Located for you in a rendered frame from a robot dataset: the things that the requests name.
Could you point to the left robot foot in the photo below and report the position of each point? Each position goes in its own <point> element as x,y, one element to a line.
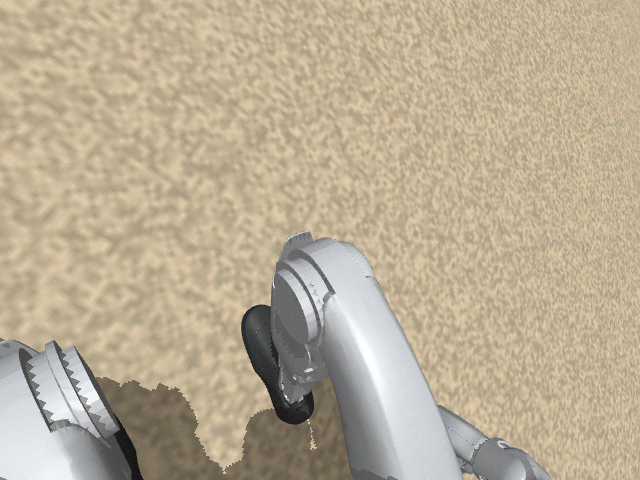
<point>128,450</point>

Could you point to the right robot foot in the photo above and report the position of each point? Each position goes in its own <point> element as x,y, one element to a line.
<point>257,338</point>

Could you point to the right robot arm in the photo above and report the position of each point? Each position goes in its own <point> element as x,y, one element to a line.
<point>496,459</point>

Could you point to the right robot hand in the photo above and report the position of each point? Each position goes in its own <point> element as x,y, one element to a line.
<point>466,439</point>

